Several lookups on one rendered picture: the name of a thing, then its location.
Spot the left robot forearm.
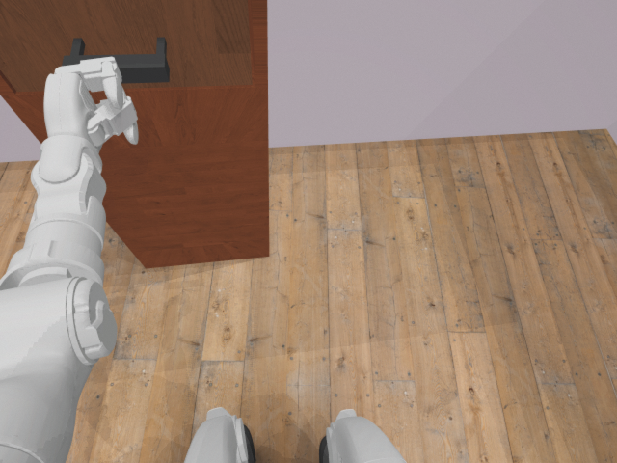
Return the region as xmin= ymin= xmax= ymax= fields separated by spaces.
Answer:
xmin=0 ymin=135 xmax=106 ymax=290

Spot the robot left upper arm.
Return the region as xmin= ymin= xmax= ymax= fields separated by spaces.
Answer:
xmin=0 ymin=277 xmax=117 ymax=463

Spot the left robot thigh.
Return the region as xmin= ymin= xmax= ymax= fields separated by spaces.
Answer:
xmin=184 ymin=415 xmax=248 ymax=463

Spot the drawer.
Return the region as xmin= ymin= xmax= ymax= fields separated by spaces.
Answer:
xmin=0 ymin=0 xmax=253 ymax=92

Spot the robot left hand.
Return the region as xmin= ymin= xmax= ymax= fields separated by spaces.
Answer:
xmin=43 ymin=57 xmax=139 ymax=154

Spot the cabinet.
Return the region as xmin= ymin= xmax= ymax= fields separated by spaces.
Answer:
xmin=0 ymin=0 xmax=269 ymax=269

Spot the handle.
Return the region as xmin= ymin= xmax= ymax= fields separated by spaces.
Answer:
xmin=62 ymin=38 xmax=170 ymax=84

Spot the right robot thigh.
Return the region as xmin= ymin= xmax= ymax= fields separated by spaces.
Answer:
xmin=326 ymin=417 xmax=407 ymax=463

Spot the robot thigh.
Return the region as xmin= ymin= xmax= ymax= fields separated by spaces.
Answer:
xmin=184 ymin=415 xmax=248 ymax=463
xmin=326 ymin=417 xmax=407 ymax=463

